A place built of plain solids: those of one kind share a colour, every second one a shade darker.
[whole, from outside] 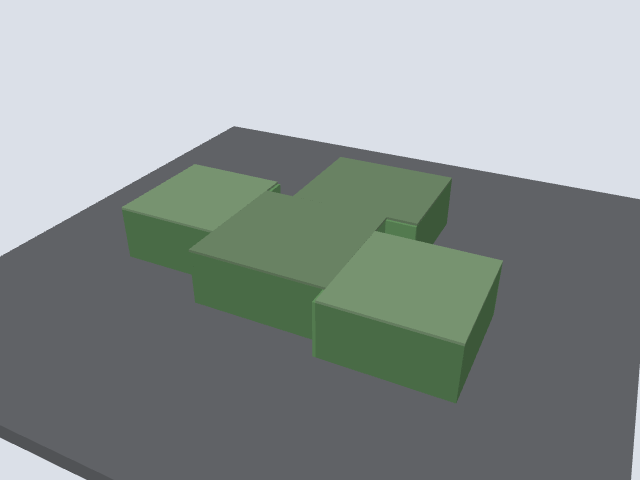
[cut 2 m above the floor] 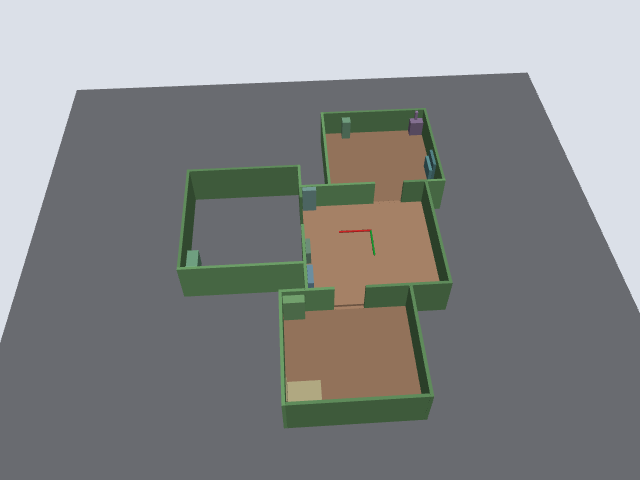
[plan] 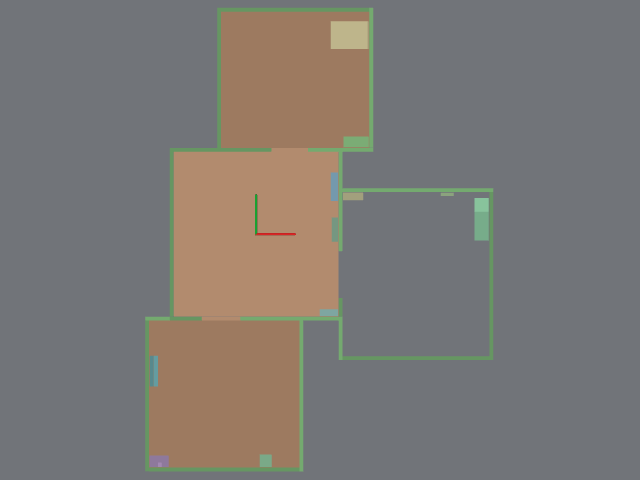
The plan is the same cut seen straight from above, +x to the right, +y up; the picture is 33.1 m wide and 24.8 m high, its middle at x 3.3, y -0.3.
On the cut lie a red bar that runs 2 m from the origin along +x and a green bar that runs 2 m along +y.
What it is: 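One storey of an old house, long lived in; a hub and three side rooms behind broad openings; a side room's floor lies below the hub's by a bare drop, by one riser or not at all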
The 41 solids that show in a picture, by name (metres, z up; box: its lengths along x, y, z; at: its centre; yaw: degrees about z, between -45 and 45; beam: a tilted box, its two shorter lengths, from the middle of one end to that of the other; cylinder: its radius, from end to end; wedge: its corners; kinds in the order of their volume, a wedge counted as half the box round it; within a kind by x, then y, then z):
{
 "floor_1": {"box": [1.99, 0.2, 0.92], "at": [-1.81, -4.36, 0.41]},
 "floor_2": {"box": [7.77, 7.6, 0.92], "at": [-1.65, -8.26, 0.41]},
 "floor_3": {"box": [8.52, 8.52, 0.92], "at": [0.0, 0.0, 0.41]},
 "floor_4": {"box": [1.89, 0.2, 0.73], "at": [1.74, 4.36, 0.32]},
 "floor_5": {"box": [7.66, 7.04, 0.73], "at": [2.02, 7.98, 0.32]},
 "wall_1": {"box": [0.2, 7.8, 3.68], "at": [-5.63, -8.36, 1.79]},
 "wall_2": {"box": [1.27, 0.2, 3.68], "at": [-5.1, -4.36, 1.79]},
 "wall_3": {"box": [0.2, 8.52, 3.68], "at": [-4.36, 0.0, 1.79]},
 "wall_4": {"box": [1.66, 0.2, 3.68], "at": [-3.63, -4.36, 1.79]},
 "wall_5": {"box": [0.2, 7.24, 3.68], "at": [-1.91, 8.08, 1.79]},
 "wall_6": {"box": [5.26, 0.2, 3.68], "at": [-1.83, 4.36, 1.79]},
 "wall_7": {"box": [7.77, 0.2, 3.68], "at": [-1.65, -12.16, 1.79]},
 "wall_8": {"box": [5.28, 0.2, 3.68], "at": [1.82, -4.36, 1.79]},
 "wall_9": {"box": [7.66, 0.2, 3.68], "at": [2.02, 11.6, 1.79]},
 "wall_10": {"box": [0.2, 7.8, 3.68], "at": [2.34, -8.36, 1.79]},
 "wall_11": {"box": [1.78, 0.2, 3.68], "at": [3.57, 4.36, 1.79]},
 "wall_12": {"box": [0.2, 2.04, 3.68], "at": [4.36, -5.48, 1.79]},
 "wall_13": {"box": [0.2, 0.96, 3.68], "at": [4.36, -3.78, 1.79]},
 "wall_14": {"box": [0.2, 5.14, 3.68], "at": [4.36, 1.69, 1.79]},
 "wall_15": {"box": [1.59, 0.2, 3.68], "at": [5.25, 4.36, 1.79]},
 "wall_16": {"box": [0.2, 7.24, 3.68], "at": [5.95, 8.08, 1.79]},
 "wall_17": {"box": [7.79, 0.2, 3.68], "at": [8.36, -6.4, 1.79]},
 "wall_18": {"box": [7.79, 0.2, 3.68], "at": [8.36, 2.28, 1.79]},
 "wall_19": {"box": [0.2, 8.48, 3.68], "at": [12.15, -2.06, 1.79]},
 "roof_1": {"box": [8.17, 7.8, 0.16], "at": [-1.65, -8.36, 3.71]},
 "roof_2": {"box": [8.92, 8.92, 0.16], "at": [0.0, 0.0, 3.71]},
 "roof_3": {"box": [8.06, 7.24, 0.16], "at": [2.02, 8.08, 3.71]},
 "roof_4": {"box": [7.79, 8.88, 0.16], "at": [8.36, -2.06, 3.71]},
 "workbench_1": {"box": [0.74, 2.2, 1.46], "at": [11.65, 0.78, 0.68]},
 "workbench_2": {"box": [0.74, 0.72, 0.21], "at": [11.65, 1.51, 1.51]},
 "bed_1": {"box": [1.9, 1.43, 0.68], "at": [4.8, 10.28, 1.02]},
 "bed_2": {"box": [0.07, 1.43, 1.23], "at": [5.79, 10.28, 1.3]},
 "wardrobe_1": {"box": [1.31, 0.56, 1.85], "at": [5.16, 4.77, 1.61]},
 "sideboard_1": {"box": [0.21, 1.59, 1.64], "at": [-5.4, -7.07, 1.69]},
 "sideboard_2": {"box": [0.23, 1.59, 1.06], "at": [-5.18, -7.07, 1.4]},
 "metal_shelving_1": {"box": [1.05, 0.39, 2.05], "at": [5.01, 1.95, 0.97]},
 "cooker_1": {"box": [0.99, 0.6, 1.22], "at": [-5.01, -11.73, 1.48]},
 "coat_rack_1": {"box": [0.95, 0.36, 2.12], "at": [3.76, -4.05, 1.93]},
 "fridge_1": {"box": [0.63, 0.64, 1.58], "at": [0.5, -11.71, 1.66]},
 "hall_bench_1": {"box": [0.38, 1.48, 1.0], "at": [4.04, 2.45, 1.37]},
 "bookcase_1": {"box": [0.32, 1.26, 1.08], "at": [4.07, 0.24, 1.41]}
}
